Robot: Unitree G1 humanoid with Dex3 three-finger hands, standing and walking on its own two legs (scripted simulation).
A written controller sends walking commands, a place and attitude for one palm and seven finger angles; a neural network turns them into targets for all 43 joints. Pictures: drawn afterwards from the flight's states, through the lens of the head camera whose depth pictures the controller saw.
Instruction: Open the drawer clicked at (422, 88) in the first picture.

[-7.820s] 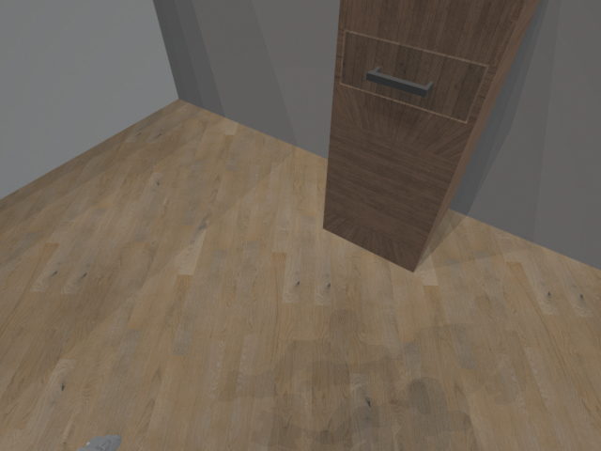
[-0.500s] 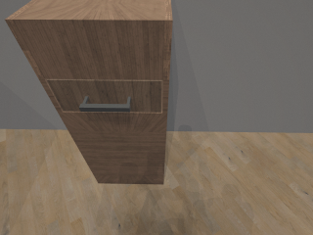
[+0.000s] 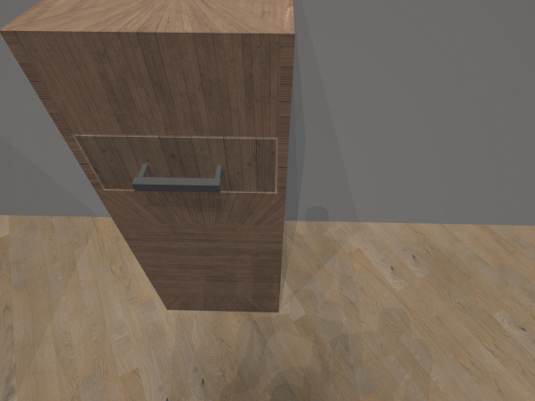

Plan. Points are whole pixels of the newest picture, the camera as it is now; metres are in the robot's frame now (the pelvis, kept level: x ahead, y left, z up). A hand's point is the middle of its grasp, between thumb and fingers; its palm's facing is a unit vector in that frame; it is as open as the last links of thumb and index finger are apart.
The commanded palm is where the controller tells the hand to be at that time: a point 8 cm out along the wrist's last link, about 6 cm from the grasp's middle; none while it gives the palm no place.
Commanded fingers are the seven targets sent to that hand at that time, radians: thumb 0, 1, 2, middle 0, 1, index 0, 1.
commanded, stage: look again from close up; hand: left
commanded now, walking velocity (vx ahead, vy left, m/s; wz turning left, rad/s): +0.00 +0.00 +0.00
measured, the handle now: (179, 177) +0.52 +0.22 +0.01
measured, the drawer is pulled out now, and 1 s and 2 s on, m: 0.00 0.00 0.00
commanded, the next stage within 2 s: raise the hand with hooked fingers in 0.42 s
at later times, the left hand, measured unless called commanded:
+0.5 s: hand out of the picture +0.02 +0.22 -0.18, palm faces +0.01 -0.98 -0.20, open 7.3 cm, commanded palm none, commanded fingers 0.00 0.90 0.90 -0.20 -0.30 -0.20 -0.30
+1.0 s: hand (105, 389) +0.15 +0.25 -0.06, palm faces -0.01 -0.12 -0.99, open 8.9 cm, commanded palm +0.15 +0.27 +0.01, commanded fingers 0.00 0.32 0.65 -0.24 -0.68 -0.24 -0.68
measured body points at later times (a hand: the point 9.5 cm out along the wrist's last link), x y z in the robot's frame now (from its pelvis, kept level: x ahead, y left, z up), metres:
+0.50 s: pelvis +0.00 +0.05 +0.00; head +0.01 +0.05 +0.45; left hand +0.02 +0.28 -0.16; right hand +0.02 -0.18 -0.15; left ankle +0.01 +0.13 -0.74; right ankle -0.04 -0.08 -0.74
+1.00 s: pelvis -0.03 +0.02 -0.04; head -0.01 +0.00 +0.41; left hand +0.14 +0.26 -0.01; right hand +0.22 -0.21 -0.11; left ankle +0.01 +0.13 -0.74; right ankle -0.02 -0.06 -0.74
